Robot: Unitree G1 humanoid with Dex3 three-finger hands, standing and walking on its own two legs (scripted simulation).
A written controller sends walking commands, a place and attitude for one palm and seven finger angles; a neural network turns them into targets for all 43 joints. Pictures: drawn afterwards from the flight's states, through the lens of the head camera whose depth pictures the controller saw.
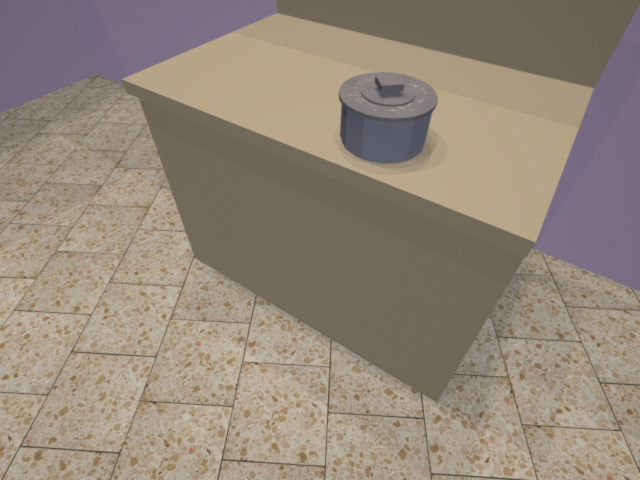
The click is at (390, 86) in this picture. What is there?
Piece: lid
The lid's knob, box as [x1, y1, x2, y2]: [375, 74, 403, 92]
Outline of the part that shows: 397,74 375,76 375,82 381,92 403,89 403,83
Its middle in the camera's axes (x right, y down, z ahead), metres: +0.14 -0.31 +0.77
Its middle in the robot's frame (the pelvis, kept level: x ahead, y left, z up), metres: +0.80 -0.09 +0.13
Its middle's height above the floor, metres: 0.91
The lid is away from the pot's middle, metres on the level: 0.00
